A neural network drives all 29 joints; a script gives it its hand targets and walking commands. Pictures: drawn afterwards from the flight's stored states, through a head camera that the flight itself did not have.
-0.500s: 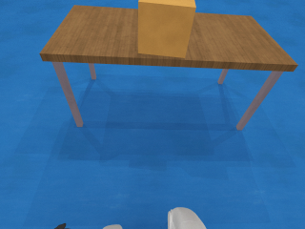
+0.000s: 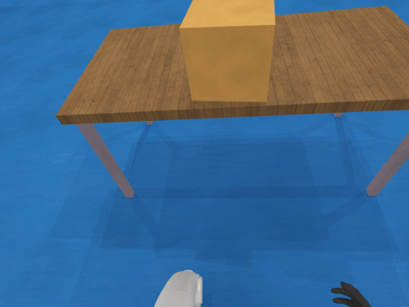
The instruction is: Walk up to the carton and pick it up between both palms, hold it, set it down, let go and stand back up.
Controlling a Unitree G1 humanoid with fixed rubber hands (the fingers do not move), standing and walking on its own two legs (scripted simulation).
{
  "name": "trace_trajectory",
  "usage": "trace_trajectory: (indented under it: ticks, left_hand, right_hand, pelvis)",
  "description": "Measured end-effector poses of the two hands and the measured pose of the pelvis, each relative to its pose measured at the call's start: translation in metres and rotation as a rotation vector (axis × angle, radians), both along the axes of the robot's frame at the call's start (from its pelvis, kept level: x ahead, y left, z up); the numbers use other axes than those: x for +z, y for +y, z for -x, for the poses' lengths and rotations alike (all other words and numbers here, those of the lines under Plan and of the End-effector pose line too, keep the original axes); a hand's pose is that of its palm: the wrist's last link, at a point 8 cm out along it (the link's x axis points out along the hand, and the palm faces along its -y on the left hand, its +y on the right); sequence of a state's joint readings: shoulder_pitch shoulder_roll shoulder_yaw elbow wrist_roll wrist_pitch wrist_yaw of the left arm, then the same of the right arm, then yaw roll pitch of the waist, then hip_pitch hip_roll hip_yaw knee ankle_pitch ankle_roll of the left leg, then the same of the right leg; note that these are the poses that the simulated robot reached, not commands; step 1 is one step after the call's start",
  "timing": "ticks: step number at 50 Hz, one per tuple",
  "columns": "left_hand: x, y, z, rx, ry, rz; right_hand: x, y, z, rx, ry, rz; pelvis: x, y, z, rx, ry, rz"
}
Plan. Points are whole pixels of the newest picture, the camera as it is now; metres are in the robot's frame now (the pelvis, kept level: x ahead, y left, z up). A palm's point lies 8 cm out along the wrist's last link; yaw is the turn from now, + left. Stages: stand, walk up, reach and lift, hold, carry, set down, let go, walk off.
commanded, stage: walk up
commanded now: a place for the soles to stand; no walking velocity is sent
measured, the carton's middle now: (230, 47) +0.90 -0.01 +0.04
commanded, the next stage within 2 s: none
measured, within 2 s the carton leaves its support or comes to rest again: neither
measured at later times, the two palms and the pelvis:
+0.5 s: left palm (104, 223) +0.31 +0.32 -0.10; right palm (333, 272) +0.21 -0.21 -0.08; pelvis +0.20 +0.06 +0.01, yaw -3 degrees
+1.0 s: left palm (134, 180) +0.44 +0.27 -0.10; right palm (329, 182) +0.44 -0.26 -0.11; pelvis +0.36 +0.01 +0.00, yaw -4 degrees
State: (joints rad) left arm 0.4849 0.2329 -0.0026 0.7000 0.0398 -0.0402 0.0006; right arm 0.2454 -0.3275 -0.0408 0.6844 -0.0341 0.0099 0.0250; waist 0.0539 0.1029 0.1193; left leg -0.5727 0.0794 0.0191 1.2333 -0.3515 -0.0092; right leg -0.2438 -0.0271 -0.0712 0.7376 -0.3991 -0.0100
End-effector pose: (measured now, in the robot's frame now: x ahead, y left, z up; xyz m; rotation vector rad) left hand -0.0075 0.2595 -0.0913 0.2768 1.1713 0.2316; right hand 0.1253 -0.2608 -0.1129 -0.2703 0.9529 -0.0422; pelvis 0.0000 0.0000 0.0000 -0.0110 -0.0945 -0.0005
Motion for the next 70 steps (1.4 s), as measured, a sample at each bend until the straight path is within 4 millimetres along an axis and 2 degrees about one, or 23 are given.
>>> trace_trajectory:
  ticks: [3, 6, 10, 13, 16, 21, 24, 28, 32, 37, 39, 41, 48, 51, 55, 58, 62, 66, 70]
  left_hand:
    - [-0.004, 0.008, -0.003, 0.023, 0.051, 0.014]
    - [-0.013, 0.020, -0.020, 0.045, 0.067, 0.032]
    - [-0.036, 0.041, -0.059, 0.051, 0.071, 0.062]
    - [-0.050, 0.052, -0.099, 0.026, 0.060, 0.092]
    - [-0.050, 0.060, -0.149, -0.039, 0.050, 0.107]
    - [-0.029, 0.068, -0.249, -0.144, -0.067, 0.088]
    - [-0.015, 0.064, -0.303, -0.191, -0.132, 0.082]
    - [-0.001, 0.048, -0.361, -0.245, -0.170, 0.086]
    - [0.005, 0.022, -0.410, -0.296, -0.187, 0.094]
    - [0.002, -0.015, -0.463, -0.337, -0.221, 0.085]
    - [-0.001, -0.023, -0.475, -0.331, -0.242, 0.075]
    - [-0.002, -0.023, -0.478, -0.281, -0.245, 0.065]
    - [-0.001, 0.001, -0.451, -0.144, -0.136, 0.022]
    - [-0.007, 0.016, -0.444, -0.101, -0.087, 0.012]
    - [-0.026, 0.030, -0.451, -0.065, -0.069, 0.040]
    - [-0.045, 0.035, -0.464, -0.055, -0.059, 0.077]
    - [-0.057, 0.033, -0.484, -0.077, -0.043, 0.104]
    - [-0.056, 0.030, -0.497, -0.103, -0.045, 0.096]
    - [-0.046, 0.025, -0.498, -0.123, -0.063, 0.078]
  right_hand:
    - [0.013, 0.014, -0.041, 0.020, -0.029, -0.002]
    - [0.022, 0.032, -0.080, 0.054, -0.048, 0.005]
    - [0.024, 0.059, -0.127, 0.080, -0.087, 0.033]
    - [0.023, 0.072, -0.143, 0.059, -0.107, 0.056]
    - [0.025, 0.072, -0.139, -0.040, -0.082, 0.065]
    - [0.031, 0.061, -0.108, -0.158, 0.017, 0.092]
    - [0.029, 0.053, -0.089, -0.208, 0.095, 0.100]
    - [0.023, 0.046, -0.077, -0.255, 0.183, 0.093]
    - [0.011, 0.040, -0.083, -0.290, 0.233, 0.062]
    - [-0.016, 0.026, -0.117, -0.299, 0.268, 0.009]
    - [-0.023, 0.022, -0.138, -0.282, 0.269, -0.018]
    - [-0.024, 0.018, -0.164, -0.245, 0.266, -0.028]
    - [-0.001, -0.001, -0.283, -0.148, 0.086, 0.012]
    - [0.011, 0.002, -0.328, -0.120, 0.017, 0.033]
    - [0.017, 0.017, -0.374, -0.074, -0.041, 0.061]
    - [0.018, 0.033, -0.392, -0.052, -0.048, 0.073]
    - [0.023, 0.043, -0.404, -0.058, -0.064, 0.082]
    - [0.027, 0.039, -0.404, -0.076, -0.083, 0.094]
    - [0.019, 0.026, -0.393, -0.105, -0.075, 0.081]
  pelvis:
    - [0.003, 0.006, -0.024, 0.007, 0.018, 0.009]
    - [0.002, 0.015, -0.050, 0.018, 0.032, 0.023]
    - [-0.010, 0.034, -0.089, 0.035, 0.032, 0.012]
    - [-0.016, 0.049, -0.114, 0.019, 0.019, -0.018]
    - [-0.012, 0.057, -0.137, -0.004, 0.007, -0.013]
    - [0.002, 0.061, -0.171, -0.030, -0.005, -0.026]
    - [0.007, 0.061, -0.189, -0.043, -0.004, -0.041]
    - [0.011, 0.057, -0.216, -0.065, 0.007, -0.061]
    - [0.008, 0.047, -0.248, -0.094, 0.021, -0.075]
    - [-0.005, 0.025, -0.289, -0.125, 0.027, -0.028]
    - [-0.010, 0.015, -0.301, -0.115, 0.024, -0.020]
    - [-0.011, 0.010, -0.313, -0.107, 0.014, -0.036]
    - [0.000, 0.009, -0.354, -0.087, 0.004, -0.013]
    - [0.001, 0.012, -0.369, -0.069, 0.008, -0.004]
    - [-0.009, 0.021, -0.385, -0.049, 0.011, 0.016]
    - [-0.015, 0.027, -0.391, -0.039, -0.004, -0.025]
    - [-0.017, 0.030, -0.392, -0.034, 0.010, -0.021]
    - [-0.017, 0.028, -0.388, -0.037, 0.031, -0.035]
    - [-0.017, 0.023, -0.380, -0.048, 0.037, -0.031]
